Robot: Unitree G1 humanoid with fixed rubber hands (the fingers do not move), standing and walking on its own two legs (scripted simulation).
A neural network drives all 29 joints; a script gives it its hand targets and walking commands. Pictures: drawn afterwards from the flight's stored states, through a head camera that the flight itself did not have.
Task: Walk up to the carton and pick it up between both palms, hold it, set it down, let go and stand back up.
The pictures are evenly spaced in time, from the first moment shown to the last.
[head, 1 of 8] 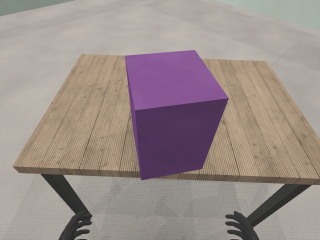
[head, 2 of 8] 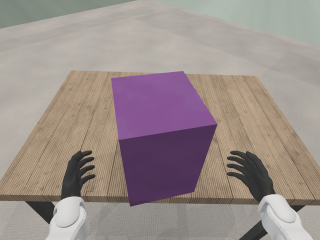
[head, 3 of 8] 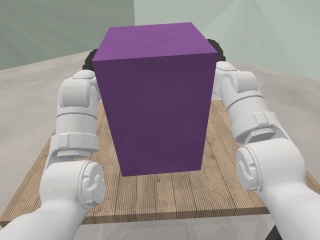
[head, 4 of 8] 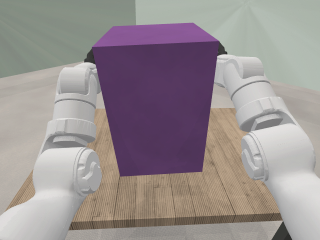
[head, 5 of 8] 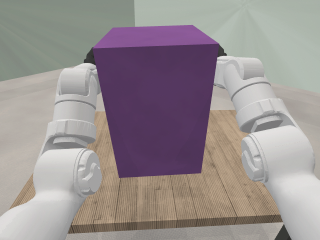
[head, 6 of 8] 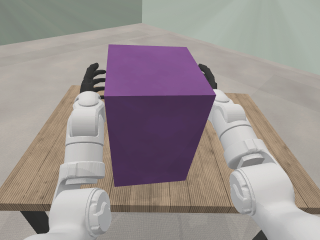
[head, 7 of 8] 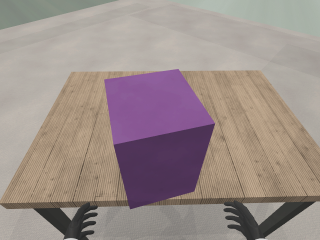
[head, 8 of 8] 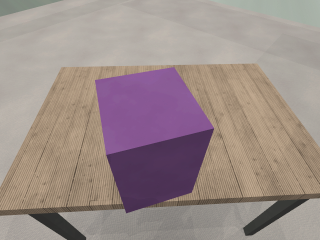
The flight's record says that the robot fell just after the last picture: no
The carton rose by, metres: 0.23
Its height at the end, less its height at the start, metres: +0.00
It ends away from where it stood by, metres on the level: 0.03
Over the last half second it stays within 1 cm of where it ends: yes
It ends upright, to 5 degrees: yes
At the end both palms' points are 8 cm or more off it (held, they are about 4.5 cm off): yes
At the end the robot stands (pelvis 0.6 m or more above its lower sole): yes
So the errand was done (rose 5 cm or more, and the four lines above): yes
